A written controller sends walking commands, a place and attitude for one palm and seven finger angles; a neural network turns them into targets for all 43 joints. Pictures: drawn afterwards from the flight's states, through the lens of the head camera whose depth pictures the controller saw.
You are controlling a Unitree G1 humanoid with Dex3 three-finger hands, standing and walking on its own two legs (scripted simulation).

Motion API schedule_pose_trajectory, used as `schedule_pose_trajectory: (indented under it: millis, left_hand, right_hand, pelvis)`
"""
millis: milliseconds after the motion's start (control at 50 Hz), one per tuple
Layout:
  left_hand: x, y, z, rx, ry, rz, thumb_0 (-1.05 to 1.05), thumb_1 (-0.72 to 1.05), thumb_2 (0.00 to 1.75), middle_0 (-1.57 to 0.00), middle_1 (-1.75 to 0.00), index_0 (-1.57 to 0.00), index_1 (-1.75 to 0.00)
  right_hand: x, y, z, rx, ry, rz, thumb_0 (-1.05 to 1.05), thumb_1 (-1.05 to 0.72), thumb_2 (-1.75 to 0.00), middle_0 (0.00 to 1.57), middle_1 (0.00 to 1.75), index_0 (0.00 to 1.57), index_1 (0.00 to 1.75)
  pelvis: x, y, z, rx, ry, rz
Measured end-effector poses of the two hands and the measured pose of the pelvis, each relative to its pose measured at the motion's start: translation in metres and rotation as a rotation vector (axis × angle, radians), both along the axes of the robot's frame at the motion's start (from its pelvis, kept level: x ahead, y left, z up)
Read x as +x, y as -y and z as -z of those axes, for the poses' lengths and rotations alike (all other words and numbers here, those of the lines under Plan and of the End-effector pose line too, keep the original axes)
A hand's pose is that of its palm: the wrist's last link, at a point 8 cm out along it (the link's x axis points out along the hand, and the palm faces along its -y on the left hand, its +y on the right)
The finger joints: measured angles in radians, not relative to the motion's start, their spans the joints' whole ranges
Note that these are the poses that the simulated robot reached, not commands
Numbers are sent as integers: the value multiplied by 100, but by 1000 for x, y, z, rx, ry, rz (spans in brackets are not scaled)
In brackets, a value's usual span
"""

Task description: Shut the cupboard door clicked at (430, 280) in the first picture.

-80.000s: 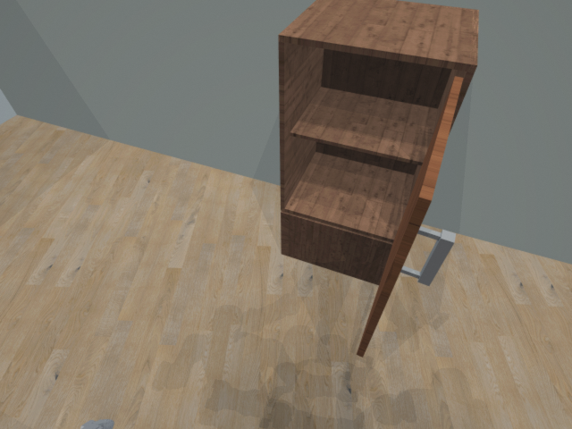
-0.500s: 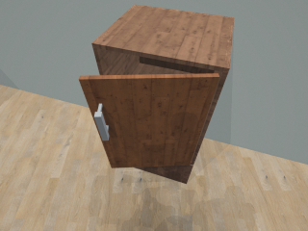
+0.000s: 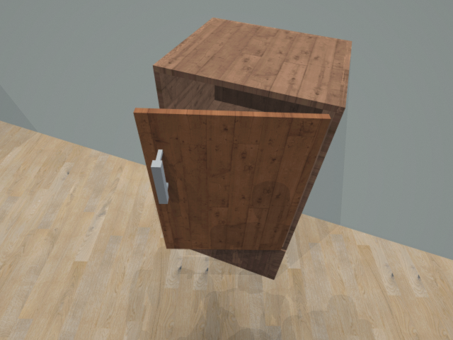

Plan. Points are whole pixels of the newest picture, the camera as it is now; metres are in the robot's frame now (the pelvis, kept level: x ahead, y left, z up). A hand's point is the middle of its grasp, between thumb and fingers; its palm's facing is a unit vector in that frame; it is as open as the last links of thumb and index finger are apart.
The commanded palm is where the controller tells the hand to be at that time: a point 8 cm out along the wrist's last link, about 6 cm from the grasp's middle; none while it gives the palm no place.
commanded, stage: look again from close up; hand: left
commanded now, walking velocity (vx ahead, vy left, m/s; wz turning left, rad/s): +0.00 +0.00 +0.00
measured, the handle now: (161, 177) +0.49 +0.18 -0.03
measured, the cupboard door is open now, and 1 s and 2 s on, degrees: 20 20 20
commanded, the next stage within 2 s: raise the hand and make a fist in 0.14 s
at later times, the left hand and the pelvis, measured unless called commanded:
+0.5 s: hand (128, 306) +0.18 +0.17 +0.00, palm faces +0.10 -1.00 +0.01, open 6.9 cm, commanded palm +0.11 +0.23 -0.06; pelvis -0.05 +0.00 -0.06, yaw +2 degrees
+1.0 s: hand (134, 327) +0.16 +0.17 -0.06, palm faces +0.00 -1.00 -0.02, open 4.5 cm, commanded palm +0.14 +0.23 -0.05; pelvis -0.05 -0.01 -0.11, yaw +0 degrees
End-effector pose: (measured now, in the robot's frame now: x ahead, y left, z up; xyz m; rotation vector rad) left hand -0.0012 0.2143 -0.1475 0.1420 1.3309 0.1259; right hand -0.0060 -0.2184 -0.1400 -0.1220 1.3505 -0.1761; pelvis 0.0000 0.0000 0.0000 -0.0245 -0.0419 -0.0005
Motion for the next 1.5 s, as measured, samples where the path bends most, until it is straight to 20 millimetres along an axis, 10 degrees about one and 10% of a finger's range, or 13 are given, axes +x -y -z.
schedule_pose_trajectory:
  millis: [260, 440, 540, 660, 760, 920, 1100, 1500]
  left_hand:
    - [-25, -8, 1, -7, -30, 2, 0, 90, 90, -19, -30, -20, -30]
    - [133, -16, -134, 3, 1084, -38, 1, 91, 90, -24, -35, -24, -35]
    - [153, -4, -129, -134, 1469, 121, 0, 91, 90, -30, -43, -30, -42]
    - [115, -8, -65, -187, 1233, 79, 0, 90, 90, -41, -54, -41, -53]
    - [91, -15, -81, -63, 1269, 30, 2, 90, 90, -50, -63, -50, -63]
    - [131, -7, -96, -120, 1320, 148, 1, 90, 90, -64, -79, -65, -79]
    - [149, -15, -103, -85, 1256, 99, 1, 90, 90, -81, -97, -81, -97]
    - [198, -19, -114, -97, 1285, 116, 1, 90, 90, -117, -137, -118, -137]
  right_hand:
    - [26, 11, -16, -47, 92, -30, 1, -91, -90, 20, 30, 20, 30]
    - [100, 22, -41, -106, 667, -162, 1, -90, -90, 20, 30, 20, 30]
    - [143, 32, -31, -127, 859, -243, 1, -90, -90, 20, 30, 21, 30]
    - [169, 24, -22, -124, 940, -236, 1, -90, -90, 20, 30, 20, 30]
    - [166, 6, -8, -99, 901, -280, 1, -90, -90, 20, 30, 20, 30]
    - [139, -3, 30, -43, 749, -243, 1, -90, -90, 20, 30, 21, 30]
    - [121, 14, 28, -89, 669, -133, 1, -90, -90, 20, 30, 21, 30]
    - [205, 5, 9, -84, 699, -191, 1, -90, -90, 20, 30, 21, 30]
  pelvis:
    - [-6, -4, -4, -6, -1, 12]
    - [-37, -3, 26, -3, -84, -52]
    - [-53, 4, 79, -3, -196, -8]
    - [-56, 8, 112, -20, -199, 2]
    - [-55, 11, 114, -54, -212, -13]
    - [-55, 10, 115, -70, -259, -15]
    - [-34, 4, 102, -57, -267, 8]
    - [11, 0, 92, -57, -317, 5]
